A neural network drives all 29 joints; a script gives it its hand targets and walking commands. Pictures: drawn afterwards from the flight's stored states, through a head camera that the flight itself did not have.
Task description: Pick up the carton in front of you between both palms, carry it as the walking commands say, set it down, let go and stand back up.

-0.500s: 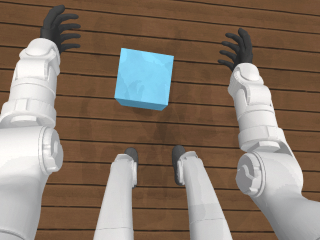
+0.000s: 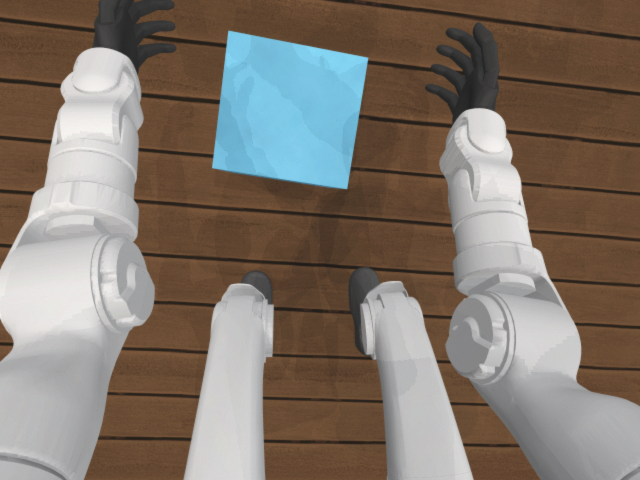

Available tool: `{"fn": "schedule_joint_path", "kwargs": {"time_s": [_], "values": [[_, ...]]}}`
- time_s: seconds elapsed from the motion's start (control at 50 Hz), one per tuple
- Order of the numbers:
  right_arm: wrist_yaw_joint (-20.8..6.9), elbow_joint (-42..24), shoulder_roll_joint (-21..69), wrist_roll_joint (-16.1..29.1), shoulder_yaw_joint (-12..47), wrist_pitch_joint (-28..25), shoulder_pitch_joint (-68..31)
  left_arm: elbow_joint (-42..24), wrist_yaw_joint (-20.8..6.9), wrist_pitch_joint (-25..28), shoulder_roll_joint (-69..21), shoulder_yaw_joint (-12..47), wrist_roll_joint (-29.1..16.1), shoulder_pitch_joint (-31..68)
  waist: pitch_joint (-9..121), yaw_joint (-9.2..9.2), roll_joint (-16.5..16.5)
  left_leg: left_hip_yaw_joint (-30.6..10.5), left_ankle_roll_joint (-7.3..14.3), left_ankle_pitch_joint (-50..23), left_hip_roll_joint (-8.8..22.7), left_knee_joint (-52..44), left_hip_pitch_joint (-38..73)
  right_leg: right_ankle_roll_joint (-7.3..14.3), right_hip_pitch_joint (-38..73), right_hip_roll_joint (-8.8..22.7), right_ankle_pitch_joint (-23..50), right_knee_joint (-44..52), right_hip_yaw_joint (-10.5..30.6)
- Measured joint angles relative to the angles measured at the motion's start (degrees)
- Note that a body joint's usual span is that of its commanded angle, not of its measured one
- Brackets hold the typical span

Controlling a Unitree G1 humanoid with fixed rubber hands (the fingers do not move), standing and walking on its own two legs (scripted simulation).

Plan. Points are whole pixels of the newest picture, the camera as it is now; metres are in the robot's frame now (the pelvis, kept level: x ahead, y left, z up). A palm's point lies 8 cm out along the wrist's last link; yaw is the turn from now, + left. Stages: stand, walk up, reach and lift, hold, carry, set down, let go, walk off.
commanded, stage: reach and lift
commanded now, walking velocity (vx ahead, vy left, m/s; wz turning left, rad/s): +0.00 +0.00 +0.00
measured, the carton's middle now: (289, 125) +0.50 +0.05 -0.46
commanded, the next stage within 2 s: none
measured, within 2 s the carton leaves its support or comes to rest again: leaves its support in 1.38 s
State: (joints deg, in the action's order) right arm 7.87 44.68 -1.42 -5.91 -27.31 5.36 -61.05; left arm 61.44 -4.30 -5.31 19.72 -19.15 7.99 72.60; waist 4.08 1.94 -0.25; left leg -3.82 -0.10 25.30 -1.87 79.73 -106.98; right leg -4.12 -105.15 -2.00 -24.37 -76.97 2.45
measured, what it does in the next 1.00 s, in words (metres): lowers itself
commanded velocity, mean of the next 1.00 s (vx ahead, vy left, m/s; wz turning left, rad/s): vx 0.00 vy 0.00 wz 0.00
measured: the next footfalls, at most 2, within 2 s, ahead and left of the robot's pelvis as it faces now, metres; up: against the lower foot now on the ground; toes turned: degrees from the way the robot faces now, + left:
none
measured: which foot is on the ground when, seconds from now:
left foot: down 0.00-1.00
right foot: down 0.00-1.00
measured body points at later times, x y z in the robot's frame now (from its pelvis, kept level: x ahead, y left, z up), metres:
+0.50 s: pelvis -0.06 -0.01 -0.19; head +0.32 +0.04 +0.04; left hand +0.52 +0.22 -0.37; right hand +0.49 -0.15 -0.37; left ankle +0.05 +0.11 -0.55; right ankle +0.07 -0.15 -0.55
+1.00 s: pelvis -0.05 -0.01 -0.21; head +0.32 +0.04 +0.02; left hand +0.53 +0.20 -0.40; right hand +0.50 -0.14 -0.39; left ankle +0.05 +0.11 -0.55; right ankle +0.07 -0.14 -0.55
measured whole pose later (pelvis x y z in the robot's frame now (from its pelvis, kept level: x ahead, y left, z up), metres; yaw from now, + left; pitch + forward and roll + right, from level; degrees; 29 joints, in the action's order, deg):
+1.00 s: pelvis -0.05 -0.01 -0.21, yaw -2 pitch +36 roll -5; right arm 12.0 61.4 -9.5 9.9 -13.9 4.1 -84.3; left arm 72.1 -1.1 -4.6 29.9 3.1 -9.9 92.6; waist -23.0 1.5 -3.7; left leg -4.0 -0.2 33.7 -0.5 126.8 -129.6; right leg -5.4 -127.5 -4.3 -32.6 -123.3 0.9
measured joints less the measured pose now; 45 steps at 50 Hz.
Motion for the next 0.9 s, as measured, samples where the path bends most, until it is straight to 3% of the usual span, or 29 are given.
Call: {"fn": "schedule_joint_path", "kwargs": {"time_s": [0.12, 0.28, 0.46, 0.56, 0.76, 0.9], "values": [[2.6, 0.2, -2.9, 6.4, 6.7, 0.3, -3.3, -0.4, 1.6, 0.8, 4.7, 6.3, -7.3, 2.1, -4.0, -0.20, -0.8, -0.7, -1.0, 3.8, 0.0, 14.3, -10.2, 0.7, -10.3, -1.4, -3.9, -14.3, -0.4], [5.0, 1.2, -6.7, 13.6, 12.2, 3.3, -10.3, 0.7, 1.8, -1.4, 10.7, 13.8, -14.4, 9.2, -12.9, 0.17, -1.8, -1.2, -1.6, 5.3, -0.3, 29.6, -18.5, -0.5, -18.4, -2.3, -5.5, -29.5, -0.9], [3.9, 11.2, -8.4, 13.1, 10.7, 2.7, -20.4, 9.3, 1.7, -1.6, 11.8, 17.2, -14.7, 19.3, -21.7, 0.26, -2.5, -0.7, -0.9, 5.0, -0.4, 38.8, -22.4, -1.6, -21.9, -2.5, -5.5, -38.4, -0.8], [3.1, 15.3, -9.0, 13.2, 10.7, 0.7, -23.8, 10.4, 2.5, -0.4, 12.1, 18.3, -15.4, 20.3, -26.7, -0.13, -2.8, 0.0, -0.1, 6.3, 0.7, 43.0, -22.7, -2.2, -22.2, -3.0, -6.4, -42.2, -0.6], [4.0, 15.3, -10.5, 18.2, 15.2, -1.3, -23.2, 9.3, 3.8, 0.9, 11.8, 22.3, -19.0, 20.9, -28.8, -0.12, -3.2, 0.4, 0.7, 9.5, 1.7, 48.2, -22.5, -2.1, -22.0, -2.5, -9.2, -47.2, -1.0], [4.1, 16.2, -8.7, 16.4, 13.9, -1.2, -22.1, 10.8, 3.6, 0.7, 10.2, 21.4, -17.6, 19.9, -26.4, -0.38, -3.3, -0.1, 0.1, 9.4, 1.4, 48.1, -23.0, -1.6, -22.6, -2.3, -9.2, -47.2, -1.5]]}}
